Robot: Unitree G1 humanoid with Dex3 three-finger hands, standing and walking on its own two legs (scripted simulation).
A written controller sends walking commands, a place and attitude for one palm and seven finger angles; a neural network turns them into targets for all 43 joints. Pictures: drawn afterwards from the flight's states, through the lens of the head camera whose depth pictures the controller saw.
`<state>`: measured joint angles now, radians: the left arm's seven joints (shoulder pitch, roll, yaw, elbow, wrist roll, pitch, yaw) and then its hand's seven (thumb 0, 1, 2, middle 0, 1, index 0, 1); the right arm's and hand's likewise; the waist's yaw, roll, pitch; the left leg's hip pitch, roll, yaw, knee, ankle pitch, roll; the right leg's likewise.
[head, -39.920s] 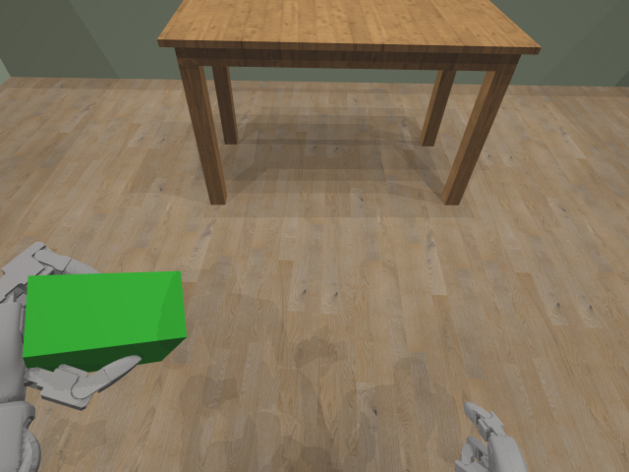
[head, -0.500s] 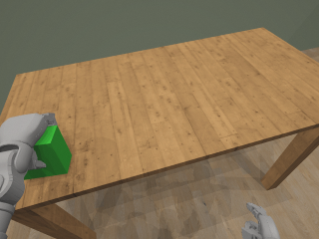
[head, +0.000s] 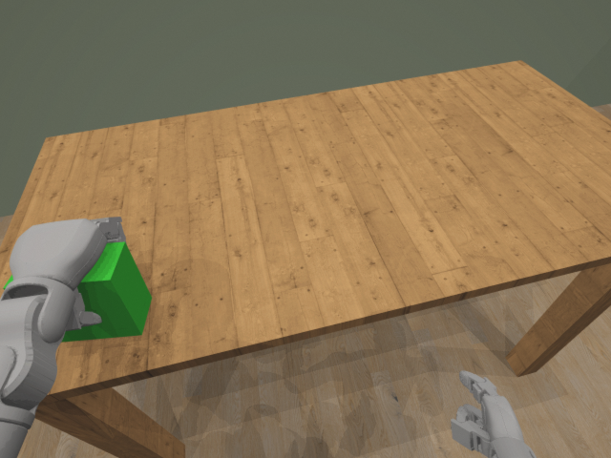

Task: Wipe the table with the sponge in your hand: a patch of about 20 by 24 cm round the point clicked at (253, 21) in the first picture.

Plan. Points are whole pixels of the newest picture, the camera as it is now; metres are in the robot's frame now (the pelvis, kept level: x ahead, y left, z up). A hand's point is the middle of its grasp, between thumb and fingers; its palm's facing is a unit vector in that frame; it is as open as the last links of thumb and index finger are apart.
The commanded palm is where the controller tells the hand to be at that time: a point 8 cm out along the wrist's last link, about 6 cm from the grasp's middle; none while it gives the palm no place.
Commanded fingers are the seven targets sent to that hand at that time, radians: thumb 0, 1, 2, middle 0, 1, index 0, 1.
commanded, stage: move the sponge above the wiping area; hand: left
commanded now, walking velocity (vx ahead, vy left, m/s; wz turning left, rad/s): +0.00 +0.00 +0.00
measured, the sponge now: (93, 302) +0.25 +0.34 +0.06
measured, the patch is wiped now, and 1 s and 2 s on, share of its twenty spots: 0.00 0.00 0.00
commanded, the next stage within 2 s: none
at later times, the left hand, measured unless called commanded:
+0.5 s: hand (86, 253) +0.29 +0.33 +0.12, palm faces +0.05 +0.02 -1.00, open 10.3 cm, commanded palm +0.25 +0.35 +0.18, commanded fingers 0.00 0.10 1.30 -1.20 -1.60 -1.20 -1.60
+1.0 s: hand (55, 251) +0.27 +0.35 +0.14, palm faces +0.13 +0.03 -0.99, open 10.3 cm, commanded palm +0.24 +0.34 +0.18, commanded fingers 0.00 0.10 1.30 -1.20 -1.60 -1.20 -1.60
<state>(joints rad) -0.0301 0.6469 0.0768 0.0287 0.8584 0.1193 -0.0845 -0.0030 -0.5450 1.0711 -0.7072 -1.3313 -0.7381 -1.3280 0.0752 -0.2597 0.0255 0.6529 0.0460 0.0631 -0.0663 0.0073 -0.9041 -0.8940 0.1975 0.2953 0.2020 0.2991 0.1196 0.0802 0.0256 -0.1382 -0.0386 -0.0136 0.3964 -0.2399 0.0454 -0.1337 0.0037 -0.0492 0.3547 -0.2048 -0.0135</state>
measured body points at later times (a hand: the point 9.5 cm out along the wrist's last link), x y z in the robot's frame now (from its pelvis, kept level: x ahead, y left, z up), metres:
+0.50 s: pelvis +0.00 +0.00 +0.00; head +0.01 -0.02 +0.45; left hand +0.28 +0.33 +0.18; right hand +0.19 -0.23 -0.11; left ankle -0.02 +0.09 -0.75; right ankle -0.01 -0.12 -0.75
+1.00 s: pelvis -0.01 +0.00 +0.00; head +0.00 -0.03 +0.45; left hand +0.26 +0.35 +0.20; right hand +0.21 -0.21 -0.10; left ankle -0.02 +0.09 -0.75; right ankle -0.01 -0.12 -0.75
